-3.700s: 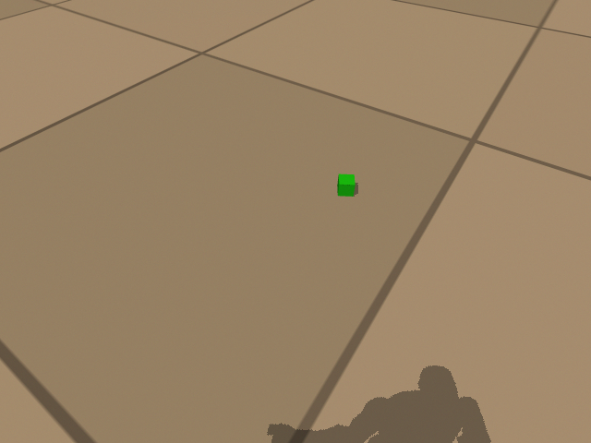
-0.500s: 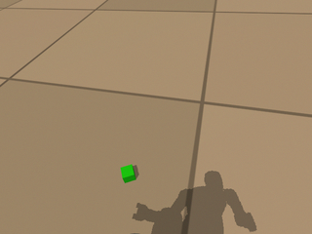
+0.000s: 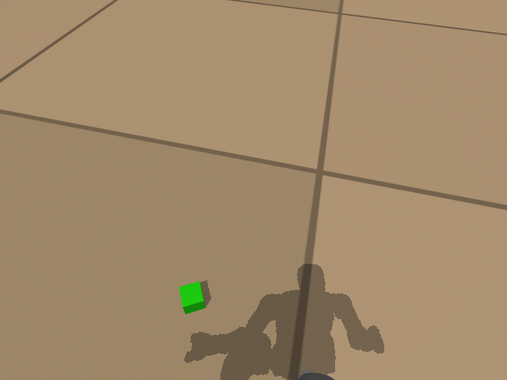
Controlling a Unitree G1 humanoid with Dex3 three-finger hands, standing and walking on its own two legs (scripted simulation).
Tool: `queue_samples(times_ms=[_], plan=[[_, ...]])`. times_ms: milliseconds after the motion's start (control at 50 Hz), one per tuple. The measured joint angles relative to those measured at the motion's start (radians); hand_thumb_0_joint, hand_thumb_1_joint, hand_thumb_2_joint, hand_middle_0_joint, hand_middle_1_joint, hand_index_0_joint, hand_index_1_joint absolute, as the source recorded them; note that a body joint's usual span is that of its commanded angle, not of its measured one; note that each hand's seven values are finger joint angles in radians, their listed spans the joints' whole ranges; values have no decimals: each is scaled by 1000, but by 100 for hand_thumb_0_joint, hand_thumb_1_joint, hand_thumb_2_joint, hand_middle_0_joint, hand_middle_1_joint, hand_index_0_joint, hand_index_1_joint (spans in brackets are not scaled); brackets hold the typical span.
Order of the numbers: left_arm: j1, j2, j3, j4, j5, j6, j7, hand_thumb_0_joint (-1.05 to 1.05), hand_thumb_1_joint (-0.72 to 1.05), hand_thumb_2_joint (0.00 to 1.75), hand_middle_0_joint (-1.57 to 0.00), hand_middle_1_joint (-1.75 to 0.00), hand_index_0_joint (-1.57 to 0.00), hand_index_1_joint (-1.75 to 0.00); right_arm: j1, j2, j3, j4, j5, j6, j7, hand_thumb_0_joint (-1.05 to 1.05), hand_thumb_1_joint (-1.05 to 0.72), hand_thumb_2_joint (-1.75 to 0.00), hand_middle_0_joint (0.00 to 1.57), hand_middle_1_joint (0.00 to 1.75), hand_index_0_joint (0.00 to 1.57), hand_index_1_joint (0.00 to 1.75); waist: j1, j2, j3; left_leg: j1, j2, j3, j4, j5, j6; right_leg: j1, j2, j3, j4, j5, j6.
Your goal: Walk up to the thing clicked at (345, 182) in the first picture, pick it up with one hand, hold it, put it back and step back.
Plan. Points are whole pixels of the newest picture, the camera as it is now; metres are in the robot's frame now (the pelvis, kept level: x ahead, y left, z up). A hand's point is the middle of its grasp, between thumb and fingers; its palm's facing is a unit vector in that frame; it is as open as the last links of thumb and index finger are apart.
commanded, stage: walk up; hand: left
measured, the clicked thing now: (192, 297) +0.51 +0.23 -0.72
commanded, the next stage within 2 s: stand in 1.24 s
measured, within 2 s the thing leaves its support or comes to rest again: neither
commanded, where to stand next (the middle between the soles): +0.11 -0.02 m, yaw +1 degrees
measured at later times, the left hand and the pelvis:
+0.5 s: hand out of the picture +0.14 +0.23 -0.13, palm faces -0.02 -0.95 -0.32, open 7.4 cm; pelvis +0.02 -0.01 +0.02, yaw -1 degrees
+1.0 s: hand out of the picture +0.11 +0.24 -0.13, palm faces +0.00 -0.95 -0.32, open 7.4 cm; pelvis +0.04 -0.01 +0.03, yaw +0 degrees
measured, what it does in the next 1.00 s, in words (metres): steps on the spot: right foot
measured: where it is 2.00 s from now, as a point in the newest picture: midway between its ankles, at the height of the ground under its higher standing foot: outside the picture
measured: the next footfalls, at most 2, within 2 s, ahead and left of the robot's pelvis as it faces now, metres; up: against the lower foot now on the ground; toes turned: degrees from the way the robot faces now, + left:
right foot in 0.04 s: +0.10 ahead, -0.14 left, +0.00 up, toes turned -3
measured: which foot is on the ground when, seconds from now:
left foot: down 0.00-1.00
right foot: up 0.00-0.02, down 0.04-1.00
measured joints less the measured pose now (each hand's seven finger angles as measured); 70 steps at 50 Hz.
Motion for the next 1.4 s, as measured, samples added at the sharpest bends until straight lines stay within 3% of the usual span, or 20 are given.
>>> queue_samples(times_ms=[40,80,160,320,560,1160,1400], plan=[[-13,-7,1,14,4,-1,2,0,90,90,-20,-30,-20,-30,-18,1,5,11,8,13,-2,0,-90,-90,20,30,20,30,5,13,-3,-15,9,0,53,-35,-10,41,10,-2,-83,72,6],[-32,-22,-3,34,10,1,3,0,90,90,-20,-30,-20,-30,-47,7,6,34,16,28,-7,0,-90,-90,20,30,20,30,3,41,-3,-18,24,-13,77,-55,-18,45,23,-12,-71,62,28],[-72,-41,-26,66,7,10,-2,0,90,90,-20,-30,-20,-30,-85,26,14,87,19,30,-5,0,-90,-90,20,30,20,30,4,39,-22,15,-7,-8,14,-24,-21,48,1,0,-70,48,38],[-146,-66,-40,127,2,-1,-5,0,90,90,-20,-30,-20,-30,-140,41,36,200,15,24,7,0,-90,-90,20,30,20,30,5,42,-45,93,-8,-3,-131,37,-29,121,7,-2,-205,107,37],[-205,-70,-35,209,0,8,-8,0,90,90,-20,-30,-20,-30,-177,24,26,296,5,25,5,0,-90,-90,20,30,20,30,1,24,-61,181,-8,2,-297,113,-32,213,16,-3,-382,190,40],[-156,-80,-20,252,12,15,-7,0,90,90,-20,-30,-20,-30,-188,53,11,302,3,33,4,0,-90,-90,20,30,20,30,13,35,-69,221,-17,-1,-360,125,-28,259,12,-8,-452,203,49],[-160,-75,-27,225,15,8,-1,0,90,90,-20,-30,-20,-30,-182,52,7,290,-6,33,1,0,-90,-90,20,30,20,30,2,29,-78,243,-21,-4,-376,124,-29,276,8,-12,-455,195,50]])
